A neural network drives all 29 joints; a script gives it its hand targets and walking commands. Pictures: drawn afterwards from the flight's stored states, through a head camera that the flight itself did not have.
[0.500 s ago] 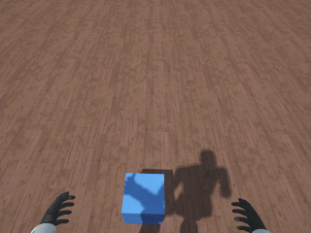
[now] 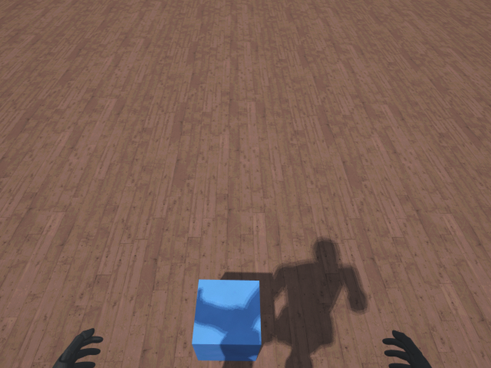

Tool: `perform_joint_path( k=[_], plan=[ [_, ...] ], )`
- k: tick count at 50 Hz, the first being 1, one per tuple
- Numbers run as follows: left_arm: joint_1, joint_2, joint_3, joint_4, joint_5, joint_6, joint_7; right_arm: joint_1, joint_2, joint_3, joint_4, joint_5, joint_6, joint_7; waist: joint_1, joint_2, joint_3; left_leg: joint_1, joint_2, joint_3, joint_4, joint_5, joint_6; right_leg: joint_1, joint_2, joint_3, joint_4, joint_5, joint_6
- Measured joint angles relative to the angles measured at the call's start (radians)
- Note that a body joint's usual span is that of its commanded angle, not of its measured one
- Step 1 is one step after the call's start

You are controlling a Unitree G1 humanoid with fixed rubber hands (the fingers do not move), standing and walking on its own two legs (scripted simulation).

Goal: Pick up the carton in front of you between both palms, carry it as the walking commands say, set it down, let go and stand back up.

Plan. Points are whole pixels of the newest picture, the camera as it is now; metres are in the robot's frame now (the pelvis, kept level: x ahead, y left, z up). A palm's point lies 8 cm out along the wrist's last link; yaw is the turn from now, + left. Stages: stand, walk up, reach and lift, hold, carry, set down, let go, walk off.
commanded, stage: stand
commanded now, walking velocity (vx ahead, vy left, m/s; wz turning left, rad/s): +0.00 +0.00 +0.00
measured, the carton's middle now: (228, 321) +0.37 +0.04 -0.65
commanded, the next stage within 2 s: none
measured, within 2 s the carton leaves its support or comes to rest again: neither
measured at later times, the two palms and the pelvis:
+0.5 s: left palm out of the picture +0.08 +0.29 -0.10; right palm out of the picture +0.09 -0.31 -0.09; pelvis -0.01 -0.01 +0.01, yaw +0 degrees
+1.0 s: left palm out of the picture +0.07 +0.30 -0.10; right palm out of the picture +0.07 -0.32 -0.10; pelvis -0.02 -0.01 +0.01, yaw +0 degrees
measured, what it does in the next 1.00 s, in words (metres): stands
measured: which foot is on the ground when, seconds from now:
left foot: down 0.00-1.00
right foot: down 0.00-1.00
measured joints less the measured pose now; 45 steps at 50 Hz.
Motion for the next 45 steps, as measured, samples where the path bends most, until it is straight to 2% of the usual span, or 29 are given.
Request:
perform_joint_path(
  k=[45],
  plan=[
    [-0.041,0.035,-0.017,0.201,-0.013,-0.016,-0.010,-0.027,-0.042,0.021,0.184,0.016,-0.009,0.010,0.001,0.009,0.019,0.045,0.014,-0.009,-0.102,0.086,-0.012,0.045,0.008,-0.007,-0.101,0.086,-0.009]
  ],
)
